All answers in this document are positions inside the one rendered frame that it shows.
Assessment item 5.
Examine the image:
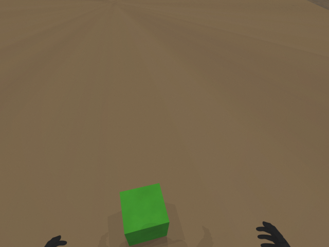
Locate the robot right hand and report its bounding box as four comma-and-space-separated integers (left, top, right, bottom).
256, 221, 290, 247

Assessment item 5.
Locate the carton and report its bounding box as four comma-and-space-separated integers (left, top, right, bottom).
120, 183, 170, 246

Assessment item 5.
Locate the robot left hand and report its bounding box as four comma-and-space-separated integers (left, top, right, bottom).
44, 235, 67, 247

